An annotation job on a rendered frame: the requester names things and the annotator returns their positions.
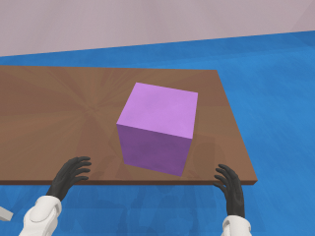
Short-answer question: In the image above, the right robot hand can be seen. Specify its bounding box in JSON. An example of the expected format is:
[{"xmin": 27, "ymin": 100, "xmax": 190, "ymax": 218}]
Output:
[{"xmin": 213, "ymin": 164, "xmax": 245, "ymax": 218}]

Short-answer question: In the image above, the left robot hand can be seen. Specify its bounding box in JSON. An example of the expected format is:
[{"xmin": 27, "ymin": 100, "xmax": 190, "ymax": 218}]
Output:
[{"xmin": 46, "ymin": 156, "xmax": 92, "ymax": 202}]

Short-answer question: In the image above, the carton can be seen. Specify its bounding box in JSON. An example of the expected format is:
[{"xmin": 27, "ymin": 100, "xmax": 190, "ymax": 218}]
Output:
[{"xmin": 116, "ymin": 83, "xmax": 198, "ymax": 177}]

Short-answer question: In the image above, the right robot forearm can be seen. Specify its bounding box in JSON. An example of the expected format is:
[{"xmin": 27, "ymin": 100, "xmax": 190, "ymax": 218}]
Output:
[{"xmin": 221, "ymin": 215, "xmax": 252, "ymax": 236}]

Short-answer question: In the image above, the left robot forearm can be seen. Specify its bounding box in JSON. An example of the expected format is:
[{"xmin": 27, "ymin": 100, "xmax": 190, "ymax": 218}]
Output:
[{"xmin": 19, "ymin": 196, "xmax": 62, "ymax": 236}]

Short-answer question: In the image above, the table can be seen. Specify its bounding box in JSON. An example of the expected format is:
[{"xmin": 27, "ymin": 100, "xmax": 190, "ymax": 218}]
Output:
[{"xmin": 0, "ymin": 65, "xmax": 258, "ymax": 221}]

